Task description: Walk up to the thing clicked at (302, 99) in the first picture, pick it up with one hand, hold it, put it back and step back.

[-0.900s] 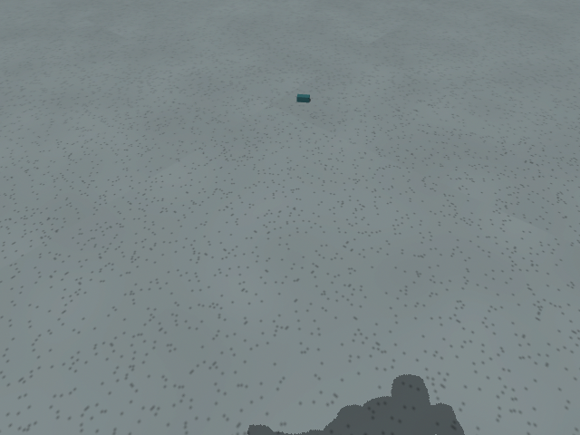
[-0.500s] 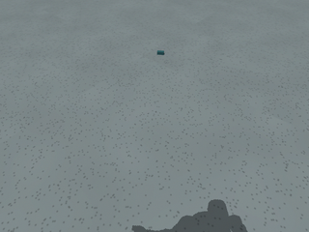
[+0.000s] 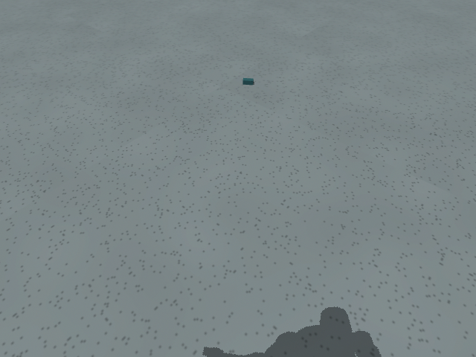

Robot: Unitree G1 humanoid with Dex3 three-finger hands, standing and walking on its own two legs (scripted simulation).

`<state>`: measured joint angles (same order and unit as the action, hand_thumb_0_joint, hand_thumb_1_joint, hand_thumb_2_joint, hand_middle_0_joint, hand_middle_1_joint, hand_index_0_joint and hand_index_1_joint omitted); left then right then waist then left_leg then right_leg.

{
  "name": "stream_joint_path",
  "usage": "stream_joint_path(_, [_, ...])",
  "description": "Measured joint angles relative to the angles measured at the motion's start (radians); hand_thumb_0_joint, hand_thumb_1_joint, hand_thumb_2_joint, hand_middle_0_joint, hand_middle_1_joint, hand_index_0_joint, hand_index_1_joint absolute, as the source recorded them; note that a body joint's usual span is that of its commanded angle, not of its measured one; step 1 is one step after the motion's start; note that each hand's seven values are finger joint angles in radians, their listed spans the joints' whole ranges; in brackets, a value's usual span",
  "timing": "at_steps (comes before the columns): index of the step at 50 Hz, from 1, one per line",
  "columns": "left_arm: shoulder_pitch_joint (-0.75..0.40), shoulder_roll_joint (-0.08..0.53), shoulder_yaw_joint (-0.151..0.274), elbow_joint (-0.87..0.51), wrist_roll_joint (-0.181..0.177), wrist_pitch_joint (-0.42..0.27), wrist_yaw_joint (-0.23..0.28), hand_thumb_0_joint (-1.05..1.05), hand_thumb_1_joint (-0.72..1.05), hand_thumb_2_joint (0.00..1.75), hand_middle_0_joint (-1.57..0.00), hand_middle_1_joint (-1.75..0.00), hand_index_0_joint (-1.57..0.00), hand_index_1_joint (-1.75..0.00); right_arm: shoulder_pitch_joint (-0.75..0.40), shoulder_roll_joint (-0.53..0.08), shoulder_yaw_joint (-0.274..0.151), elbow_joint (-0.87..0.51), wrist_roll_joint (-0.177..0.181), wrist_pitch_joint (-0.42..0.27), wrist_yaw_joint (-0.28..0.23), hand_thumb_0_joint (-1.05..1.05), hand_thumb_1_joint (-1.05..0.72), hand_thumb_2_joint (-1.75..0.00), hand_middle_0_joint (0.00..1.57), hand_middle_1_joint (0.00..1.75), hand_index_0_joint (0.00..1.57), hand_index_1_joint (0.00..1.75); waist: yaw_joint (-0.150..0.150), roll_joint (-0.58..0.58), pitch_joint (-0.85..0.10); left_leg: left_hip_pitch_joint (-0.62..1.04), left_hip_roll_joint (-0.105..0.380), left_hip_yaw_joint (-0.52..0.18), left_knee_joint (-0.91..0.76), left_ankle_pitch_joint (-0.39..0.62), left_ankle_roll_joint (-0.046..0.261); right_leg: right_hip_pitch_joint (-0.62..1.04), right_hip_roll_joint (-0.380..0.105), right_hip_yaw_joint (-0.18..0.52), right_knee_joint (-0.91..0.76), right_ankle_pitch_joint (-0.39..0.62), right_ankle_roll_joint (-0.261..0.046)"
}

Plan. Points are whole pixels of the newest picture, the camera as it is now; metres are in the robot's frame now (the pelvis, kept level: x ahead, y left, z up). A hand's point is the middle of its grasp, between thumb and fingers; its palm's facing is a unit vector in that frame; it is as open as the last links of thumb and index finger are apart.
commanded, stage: stand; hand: left
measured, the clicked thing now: (248, 81) +2.21 -0.09 -0.77
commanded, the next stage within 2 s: walk up in 0.22 s
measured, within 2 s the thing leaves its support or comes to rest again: neither
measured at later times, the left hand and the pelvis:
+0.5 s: hand (96, 345) +0.19 +0.28 -0.14, palm faces -0.33 -0.85 -0.41, open 7.4 cm; pelvis +0.05 +0.02 -0.01, yaw -15 degrees
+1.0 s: hand (163, 206) +0.52 +0.21 -0.16, palm faces -0.57 -0.70 -0.44, open 7.4 cm; pelvis +0.35 +0.00 -0.03, yaw -38 degrees
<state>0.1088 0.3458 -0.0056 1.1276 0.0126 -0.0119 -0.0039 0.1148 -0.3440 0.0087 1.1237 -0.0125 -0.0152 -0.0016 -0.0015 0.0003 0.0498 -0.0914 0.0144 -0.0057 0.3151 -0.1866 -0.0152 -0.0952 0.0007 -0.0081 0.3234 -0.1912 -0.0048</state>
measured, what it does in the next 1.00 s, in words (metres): walks ahead, turning right: right foot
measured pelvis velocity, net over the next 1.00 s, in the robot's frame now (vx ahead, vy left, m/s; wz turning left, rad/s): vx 0.35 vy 0.00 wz -0.66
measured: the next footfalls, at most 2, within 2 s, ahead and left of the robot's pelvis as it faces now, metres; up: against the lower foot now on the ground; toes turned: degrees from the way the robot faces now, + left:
right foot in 0.66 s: +0.21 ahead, -0.21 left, +0.00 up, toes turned -33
left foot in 1.06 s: +0.65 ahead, +0.02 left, +0.00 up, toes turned -37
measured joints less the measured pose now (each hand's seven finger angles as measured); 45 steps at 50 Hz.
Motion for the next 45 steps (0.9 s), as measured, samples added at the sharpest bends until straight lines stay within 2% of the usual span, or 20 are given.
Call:
stream_joint_path(11, [0.003,0.002,-0.001,-0.002,0.001,-0.002,0.001,0.01,0.9,0.9,-0.2,-0.3,-0.2,-0.3,-0.001,0.001,-0.001,-0.001,0.001,0.0,0.001,0.01,-0.91,-0.89,0.21,0.3,0.21,0.3,0.0,0.0,-0.003,0.004,-0.001,0.0,-0.005,0.003,0.0,0.002,-0.001,0.0,0.0,0.0,0.0])
stream_joint_path(14, [0.07,0.009,0.018,-0.054,0.004,-0.008,-0.036,0.01,0.9,0.9,-0.2,-0.3,-0.2,-0.3,-0.003,-0.022,-0.04,-0.064,-0.024,0.001,0.056,0.01,-0.91,-0.89,0.21,0.3,0.21,0.3,0.012,0.008,-0.029,-0.074,-0.003,0.032,0.157,-0.231,0.041,-0.07,0.016,0.065,0.078,-0.069,-0.013])
stream_joint_path(15, [0.096,0.01,0.024,-0.059,0.006,-0.009,-0.045,0.01,0.9,0.9,-0.2,-0.3,-0.21,-0.3,-0.007,-0.038,-0.05,-0.093,-0.027,-0.003,0.07,0.01,-0.91,-0.89,0.21,0.3,0.21,0.3,0.012,0.017,-0.038,-0.096,-0.011,0.022,0.216,-0.268,0.054,-0.095,0.024,0.092,0.101,-0.077,-0.013])
stream_joint_path(17, [0.129,0.018,0.033,-0.057,0.009,-0.005,-0.053,0.01,0.9,0.9,-0.2,-0.3,-0.21,-0.3,-0.013,-0.066,-0.07,-0.149,-0.031,-0.016,0.088,0.01,-0.91,-0.89,0.21,0.3,0.21,0.3,0.0,0.03,-0.056,-0.123,-0.027,-0.004,0.28,-0.272,0.071,-0.143,0.033,0.135,0.137,-0.055,-0.006])
stream_joint_path(19, [0.138,0.032,0.038,-0.053,0.011,0.006,-0.053,0.01,0.9,0.9,-0.2,-0.3,-0.21,-0.31,-0.004,-0.092,-0.089,-0.194,-0.025,-0.033,0.096,0.01,-0.91,-0.89,0.21,0.3,0.21,0.3,-0.027,0.047,-0.067,-0.089,-0.018,-0.02,0.191,-0.252,0.081,-0.188,0.045,0.153,0.188,-0.078,0.02])
stream_joint_path(20, [0.132,0.042,0.041,-0.049,0.013,0.013,-0.048,0.01,0.9,0.9,-0.2,-0.3,-0.21,-0.31,0.004,-0.095,-0.099,-0.205,-0.023,-0.043,0.093,0.01,-0.91,-0.89,0.21,0.3,0.21,0.3,-0.04,0.042,-0.071,-0.082,-0.02,-0.008,0.155,-0.19,0.066,-0.229,0.038,0.142,0.259,-0.134,0.015])
stream_joint_path(21, [0.126,0.051,0.042,-0.046,0.013,0.018,-0.042,0.01,0.9,0.9,-0.2,-0.3,-0.21,-0.31,0.013,-0.096,-0.105,-0.21,-0.023,-0.045,0.089,0.01,-0.91,-0.89,0.21,0.3,0.21,0.3,-0.043,0.034,-0.073,-0.07,-0.022,0.018,0.138,-0.172,0.053,-0.279,0.024,0.11,0.352,-0.177,0.008])
stream_joint_path(24, [0.12,0.071,0.038,-0.067,0.008,0.007,-0.045,0.02,0.9,0.9,-0.2,-0.3,-0.21,-0.3,0.056,-0.113,-0.113,-0.199,-0.026,-0.039,0.085,0.01,-0.91,-0.89,0.21,0.3,0.21,0.3,-0.053,0.052,-0.084,0.009,-0.001,0.081,0.061,-0.168,0.046,-0.384,-0.013,-0.007,0.522,-0.217,-0.001])
stream_joint_path(27, [0.085,0.106,0.043,-0.093,-0.006,-0.014,-0.067,0.02,0.9,0.9,-0.2,-0.3,-0.2,-0.3,0.107,-0.133,-0.118,-0.173,-0.034,-0.034,0.087,0.01,-0.91,-0.89,0.21,0.3,0.21,0.3,-0.073,0.065,-0.084,0.099,0.008,0.109,0.004,-0.185,0.042,-0.418,-0.069,-0.047,0.517,-0.166,-0.001])
stream_joint_path(31, [0.058,0.157,0.057,-0.131,-0.016,-0.031,-0.073,0.01,0.9,0.9,-0.2,-0.3,-0.2,-0.3,0.14,-0.151,-0.117,-0.166,-0.039,-0.022,0.103,0.01,-0.91,-0.89,0.21,0.3,0.21,0.3,-0.077,0.057,-0.07,0.211,0.007,0.192,0.023,-0.28,0.013,-0.428,-0.134,-0.079,0.415,-0.065,-0.011])
stream_joint_path(33, [0.044,0.17,0.064,-0.139,-0.018,-0.032,-0.068,0.01,0.91,0.9,-0.2,-0.3,-0.2,-0.3,0.16,-0.157,-0.118,-0.178,-0.037,-0.017,0.108,0.01,-0.91,-0.89,0.21,0.3,0.21,0.3,-0.085,0.066,-0.07,0.247,0.023,0.226,0.081,-0.36,-0.007,-0.405,-0.134,-0.113,0.358,-0.02,-0.018])
stream_joint_path(34, [0.031,0.16,0.068,-0.141,-0.019,-0.036,-0.062,0.01,0.91,0.9,-0.2,-0.3,-0.2,-0.3,0.164,-0.164,-0.121,-0.178,-0.037,-0.012,0.107,0.01,-0.91,-0.89,0.21,0.3,0.21,0.3,-0.088,0.097,-0.063,0.245,0.057,0.233,0.152,-0.408,-0.007,-0.395,-0.111,-0.124,0.379,-0.005,-0.004])
stream_joint_path(35, [0.02,0.144,0.07,-0.15,-0.02,-0.044,-0.054,0.01,0.91,0.9,-0.2,-0.3,-0.2,-0.3,0.167,-0.167,-0.126,-0.176,-0.038,-0.003,0.103,0.01,-0.91,-0.89,0.21,0.3,0.21,0.3,-0.087,0.133,-0.052,0.217,0.1,0.218,0.274,-0.432,0.003,-0.38,-0.083,-0.138,0.404,-0.032,0.007])
stream_joint_path(36, [0.017,0.133,0.07,-0.171,-0.018,-0.055,-0.046,0.01,0.91,0.9,-0.2,-0.3,-0.2,-0.3,0.17,-0.159,-0.125,-0.177,-0.038,0.007,0.1,0.01,-0.91,-0.9,0.21,0.3,0.2,0.3,-0.079,0.147,-0.046,0.161,0.12,0.171,0.44,-0.402,0.021,-0.367,-0.066,-0.141,0.426,-0.066,0.014])
stream_joint_path(38, [0.04,0.114,0.067,-0.212,-0.013,-0.072,-0.025,0.01,0.91,0.9,-0.2,-0.3,-0.2,-0.3,0.167,-0.132,-0.103,-0.185,-0.03,0.024,0.108,0.01,-0.91,-0.9,0.2,0.3,0.2,0.3,-0.052,0.117,-0.053,0.011,0.058,0.045,0.736,-0.368,0.008,-0.343,-0.071,-0.107,0.445,-0.117,0.014])
stream_joint_path(40, [0.079,0.086,0.052,-0.231,-0.012,-0.069,-0.003,0.01,0.91,0.9,-0.2,-0.3,-0.2,-0.3,0.145,-0.116,-0.08,-0.199,-0.026,0.027,0.12,0.02,-0.91,-0.89,0.2,0.3,0.2,0.3,-0.032,0.105,-0.058,-0.153,0.037,-0.024,0.896,-0.318,-0.005,-0.278,-0.072,-0.083,0.391,-0.126,0.002])
stream_joint_path(42, [0.126,0.059,0.034,-0.235,-0.019,-0.069,0.012,0.0,0.9,0.9,-0.2,-0.3,-0.21,-0.3,0.099,-0.113,-0.068,-0.236,-0.027,0.018,0.131,0.02,-0.91,-0.89,0.2,0.3,0.2,0.3,-0.013,0.109,-0.04,-0.297,0.063,-0.054,0.896,-0.238,0.001,-0.2,-0.067,-0.047,0.315,-0.112,0.015])
stream_joint_path(45, [0.195,0.027,0.012,-0.207,-0.023,-0.076,0.014,0.0,0.9,0.89,-0.2,-0.3,-0.21,-0.3,0.022,-0.121,-0.067,-0.326,-0.035,0.004,0.15,0.02,-0.91,-0.89,0.21,0.3,0.21,0.3,0.006,0.126,-0.008,-0.464,0.119,-0.088,0.744,-0.139,0.016,-0.121,-0.067,0.027,0.237,-0.107,0.042])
